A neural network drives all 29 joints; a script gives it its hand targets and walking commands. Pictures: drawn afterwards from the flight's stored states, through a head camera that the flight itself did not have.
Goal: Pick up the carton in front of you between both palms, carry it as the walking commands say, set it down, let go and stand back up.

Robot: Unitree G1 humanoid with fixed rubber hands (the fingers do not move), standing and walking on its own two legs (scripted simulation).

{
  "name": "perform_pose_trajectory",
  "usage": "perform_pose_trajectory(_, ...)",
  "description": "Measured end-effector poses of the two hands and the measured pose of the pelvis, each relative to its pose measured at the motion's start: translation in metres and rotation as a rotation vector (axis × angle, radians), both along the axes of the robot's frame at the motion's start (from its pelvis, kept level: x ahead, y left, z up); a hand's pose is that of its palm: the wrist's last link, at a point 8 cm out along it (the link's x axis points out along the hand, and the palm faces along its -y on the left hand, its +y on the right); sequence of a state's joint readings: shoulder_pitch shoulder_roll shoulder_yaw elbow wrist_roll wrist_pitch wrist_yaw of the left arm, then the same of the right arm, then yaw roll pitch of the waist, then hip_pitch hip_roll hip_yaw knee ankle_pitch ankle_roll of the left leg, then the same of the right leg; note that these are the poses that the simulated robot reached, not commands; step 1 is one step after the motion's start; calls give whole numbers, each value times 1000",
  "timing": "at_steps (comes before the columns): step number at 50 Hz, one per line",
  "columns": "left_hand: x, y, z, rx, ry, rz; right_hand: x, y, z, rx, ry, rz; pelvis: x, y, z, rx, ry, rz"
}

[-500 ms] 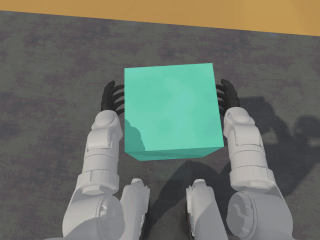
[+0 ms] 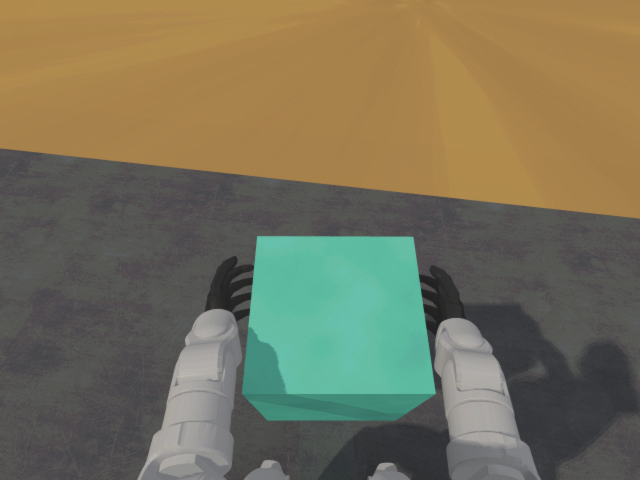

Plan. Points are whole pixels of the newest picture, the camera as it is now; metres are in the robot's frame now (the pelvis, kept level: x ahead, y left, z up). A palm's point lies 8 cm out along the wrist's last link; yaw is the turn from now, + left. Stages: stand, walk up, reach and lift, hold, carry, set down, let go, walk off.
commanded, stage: reach and lift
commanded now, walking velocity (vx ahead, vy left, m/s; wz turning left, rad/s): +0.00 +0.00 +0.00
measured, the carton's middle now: (333, 337) +0.35 +0.00 -0.10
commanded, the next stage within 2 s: hold in 1.34 s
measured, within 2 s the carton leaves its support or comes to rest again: neither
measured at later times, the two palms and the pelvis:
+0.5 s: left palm (193, 298) +0.31 +0.15 +0.09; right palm (477, 318) +0.30 -0.15 +0.08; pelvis +0.01 +0.01 +0.06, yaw +0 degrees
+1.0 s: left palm (194, 287) +0.32 +0.15 +0.10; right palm (481, 304) +0.31 -0.15 +0.09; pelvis +0.02 +0.00 +0.06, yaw +0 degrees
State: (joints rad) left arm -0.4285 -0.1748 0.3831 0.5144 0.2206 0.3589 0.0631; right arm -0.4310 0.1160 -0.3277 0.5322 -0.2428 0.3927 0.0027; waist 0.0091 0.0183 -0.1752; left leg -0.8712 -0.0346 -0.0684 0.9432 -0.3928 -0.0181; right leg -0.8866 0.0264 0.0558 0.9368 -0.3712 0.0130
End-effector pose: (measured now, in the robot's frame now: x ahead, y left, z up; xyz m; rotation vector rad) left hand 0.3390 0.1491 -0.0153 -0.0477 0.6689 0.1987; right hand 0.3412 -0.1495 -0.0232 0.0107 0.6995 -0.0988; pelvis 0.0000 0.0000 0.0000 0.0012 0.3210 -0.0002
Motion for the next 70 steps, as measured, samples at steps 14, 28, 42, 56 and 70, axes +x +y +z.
perform_pose_trajectory(14,-16,3,80,23,-25,-58,-27,4,82,-14,-26,-29,18,5,51,-6,-253,-1)
perform_pose_trajectory(28,-29,3,102,40,4,-72,-40,3,105,-32,2,-19,6,5,58,-5,-395,-2)
perform_pose_trajectory(42,-23,1,110,46,-14,-68,-32,1,113,-35,-16,-10,9,0,61,-4,-403,2)
perform_pose_trajectory(56,-20,2,116,64,-3,-85,-29,2,119,-57,-7,5,24,1,66,-4,-409,5)
perform_pose_trajectory(70,-23,3,124,66,-14,-91,-34,3,127,-58,-17,0,24,4,67,-4,-426,0)
